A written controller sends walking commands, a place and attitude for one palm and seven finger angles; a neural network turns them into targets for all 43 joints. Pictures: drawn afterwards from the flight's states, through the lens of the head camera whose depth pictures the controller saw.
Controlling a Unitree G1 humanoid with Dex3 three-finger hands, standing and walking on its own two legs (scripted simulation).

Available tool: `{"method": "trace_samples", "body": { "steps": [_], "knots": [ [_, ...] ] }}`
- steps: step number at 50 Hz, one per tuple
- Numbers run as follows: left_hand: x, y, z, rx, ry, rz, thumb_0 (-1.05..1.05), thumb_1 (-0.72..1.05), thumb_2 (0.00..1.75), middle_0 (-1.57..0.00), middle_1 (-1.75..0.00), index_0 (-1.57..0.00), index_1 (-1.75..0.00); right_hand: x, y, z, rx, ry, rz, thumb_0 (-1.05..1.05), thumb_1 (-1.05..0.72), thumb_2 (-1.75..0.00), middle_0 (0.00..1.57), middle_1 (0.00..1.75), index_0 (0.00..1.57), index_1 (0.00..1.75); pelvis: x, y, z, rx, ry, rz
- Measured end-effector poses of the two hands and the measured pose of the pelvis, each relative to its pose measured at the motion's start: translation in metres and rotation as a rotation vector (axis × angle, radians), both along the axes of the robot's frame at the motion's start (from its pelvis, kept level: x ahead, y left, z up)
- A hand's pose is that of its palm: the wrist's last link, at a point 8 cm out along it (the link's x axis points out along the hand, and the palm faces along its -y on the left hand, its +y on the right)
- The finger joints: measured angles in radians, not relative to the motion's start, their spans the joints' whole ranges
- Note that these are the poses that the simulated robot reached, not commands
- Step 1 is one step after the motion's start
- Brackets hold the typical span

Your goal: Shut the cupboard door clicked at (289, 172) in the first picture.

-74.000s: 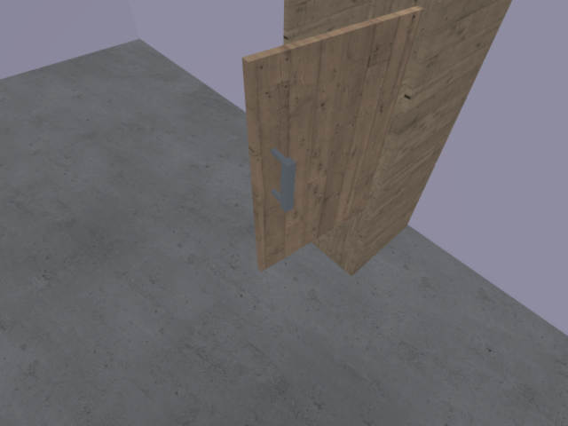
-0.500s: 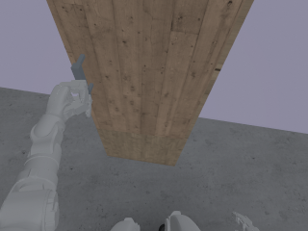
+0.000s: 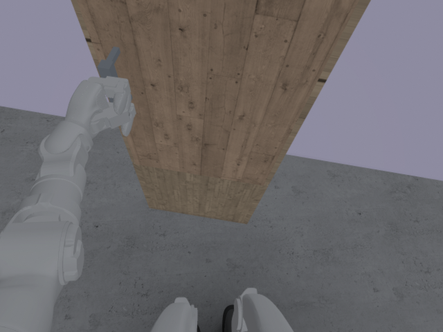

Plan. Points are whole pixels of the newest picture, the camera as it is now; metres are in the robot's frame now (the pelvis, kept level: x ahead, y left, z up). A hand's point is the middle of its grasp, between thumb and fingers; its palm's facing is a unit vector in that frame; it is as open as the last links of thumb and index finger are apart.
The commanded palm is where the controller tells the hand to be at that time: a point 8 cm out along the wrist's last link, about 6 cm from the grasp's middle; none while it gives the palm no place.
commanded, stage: pull the fist back off the door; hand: left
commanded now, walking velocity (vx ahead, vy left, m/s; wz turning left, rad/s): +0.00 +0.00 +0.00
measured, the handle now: (118, 85) +0.55 +0.18 +0.08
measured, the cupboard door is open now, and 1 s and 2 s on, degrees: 0 0 0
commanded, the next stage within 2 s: draw the hand back to the body in 0.94 s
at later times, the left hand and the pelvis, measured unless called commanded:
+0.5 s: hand (140, 116) +0.47 +0.14 +0.08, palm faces -0.14 -0.99 -0.02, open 3.1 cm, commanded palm +0.45 +0.18 +0.08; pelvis -0.01 -0.01 +0.00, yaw -1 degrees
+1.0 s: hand (126, 154) +0.39 +0.15 +0.08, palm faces -0.14 -0.99 -0.02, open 3.1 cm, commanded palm +0.39 +0.20 +0.08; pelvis +0.03 -0.01 +0.02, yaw -1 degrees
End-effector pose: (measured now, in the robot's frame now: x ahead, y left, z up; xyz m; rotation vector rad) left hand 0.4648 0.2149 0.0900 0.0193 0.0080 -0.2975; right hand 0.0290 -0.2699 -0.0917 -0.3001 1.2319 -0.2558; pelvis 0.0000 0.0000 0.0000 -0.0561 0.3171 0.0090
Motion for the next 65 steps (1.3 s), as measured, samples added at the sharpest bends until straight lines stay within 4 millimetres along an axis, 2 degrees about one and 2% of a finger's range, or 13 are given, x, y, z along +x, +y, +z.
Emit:
{"method": "trace_samples", "body": {
  "steps": [5, 9, 17, 25, 30, 34, 37, 46, 50, 53, 56, 59, 65],
  "knots": [
    [0.0, 0.0, 0.0, 0.001, 0.007, 0.01, 0.01, 0.9, 0.9, -1.4, -1.5, -1.42, -1.5, 0.0, -0.003, -0.003, -0.02, -0.02, 0.026, 0.01, -0.9, -0.9, 0.2, 0.3, 0.21, 0.3, -0.008, 0.0, -0.005, -0.004, 0.011, 0.012],
    [-0.003, -0.006, -0.001, -0.008, -0.011, 0.122, 0.01, 0.9, 0.9, -1.44, -1.5, -1.45, -1.5, 0.002, -0.002, -0.006, -0.011, -0.04, 0.062, 0.01, -0.9, -0.9, 0.2, 0.3, 0.2, 0.3, -0.015, -0.001, -0.008, 0.0, 0.019, 0.019],
    [-0.006, -0.011, -0.001, 0.009, -0.013, 0.205, 0.01, 0.9, 0.9, -1.42, -1.5, -1.4, -1.5, -0.002, 0.003, -0.006, 0.035, -0.089, 0.059, 0.01, -0.9, -0.9, 0.2, 0.3, 0.21, 0.3, -0.022, -0.006, -0.009, 0.006, 0.008, 0.006],
    [-0.006, -0.023, -0.008, 0.002, -0.004, 0.157, 0.01, 0.9, 0.9, -1.34, -1.5, -1.33, -1.5, -0.018, 0.0, -0.003, 0.052, -0.067, -0.004, 0.01, -0.9, -0.9, 0.2, 0.3, 0.21, 0.3, -0.015, -0.008, -0.004, 0.018, -0.005, -0.028],
    [-0.01, -0.028, -0.014, 0.007, 0.003, 0.146, 0.01, 0.9, 0.9, -1.32, -1.5, -1.31, -1.5, -0.017, -0.002, 0.001, 0.062, -0.051, -0.044, 0.01, -0.9, -0.9, 0.2, 0.3, 0.2, 0.3, -0.004, -0.01, 0.003, 0.026, -0.014, -0.052],
    [-0.02, -0.027, -0.014, 0.006, -0.006, 0.143, 0.01, 0.9, 0.9, -1.31, -1.5, -1.3, -1.5, -0.003, -0.003, 0.007, 0.072, -0.068, -0.063, 0.01, -0.9, -0.9, 0.2, 0.3, 0.2, 0.3, 0.008, -0.011, 0.011, 0.031, -0.027, -0.069],
    [-0.033, -0.022, -0.012, 0.008, -0.013, 0.145, 0.01, 0.9, 0.9, -1.3, -1.5, -1.3, -1.5, 0.015, -0.002, 0.013, 0.081, -0.101, -0.061, 0.01, -0.9, -0.9, 0.2, 0.3, 0.2, 0.3, 0.017, -0.013, 0.017, 0.033, -0.041, -0.074],
    [-0.077, -0.008, -0.012, -0.003, -0.01, 0.156, 0.01, 0.9, 0.9, -1.3, -1.5, -1.3, -1.5, 0.095, 0.0, 0.027, 0.09, -0.257, 0.045, 0.01, -0.9, -0.9, 0.2, 0.3, 0.2, 0.3, 0.03, -0.014, 0.024, 0.029, -0.073, -0.046],
    [-0.083, -0.008, -0.012, -0.005, -0.016, 0.154, 0.01, 0.9, 0.9, -1.31, -1.5, -1.3, -1.5, 0.127, 0.003, 0.031, 0.08, -0.325, 0.101, 0.01, -0.9, -0.9, 0.2, 0.3, 0.2, 0.3, 0.03, -0.014, 0.022, 0.027, -0.079, -0.027],
    [-0.08, -0.01, -0.01, -0.006, -0.023, 0.144, 0.01, 0.9, 0.9, -1.31, -1.5, -1.3, -1.5, 0.143, 0.006, 0.033, 0.078, -0.361, 0.129, 0.01, -0.9, -0.9, 0.2, 0.3, 0.2, 0.3, 0.028, -0.014, 0.02, 0.026, -0.081, -0.018],
    [-0.076, -0.013, -0.006, -0.008, -0.028, 0.132, 0.01, 0.9, 0.9, -1.31, -1.5, -1.3, -1.5, 0.15, 0.01, 0.034, 0.085, -0.382, 0.138, 0.01, -0.91, -0.9, 0.2, 0.3, 0.2, 0.3, 0.027, -0.014, 0.019, 0.026, -0.084, -0.019],
    [-0.078, -0.013, 0.003, -0.005, -0.039, 0.128, 0.02, 0.9, 0.9, -1.3, -1.5, -1.3, -1.5, 0.148, 0.014, 0.037, 0.102, -0.396, 0.123, 0.01, -0.91, -0.9, 0.2, 0.3, 0.2, 0.3, 0.028, -0.013, 0.022, 0.028, -0.096, -0.029],
    [-0.102, -0.002, 0.026, 0.009, -0.048, 0.137, 0.01, 0.9, 0.9, -1.3, -1.5, -1.3, -1.5, 0.133, 0.02, 0.044, 0.14, -0.405, 0.09, 0.01, -0.9, -0.9, 0.2, 0.3, 0.2, 0.3, 0.032, -0.012, 0.032, 0.031, -0.135, -0.043]
  ]
}}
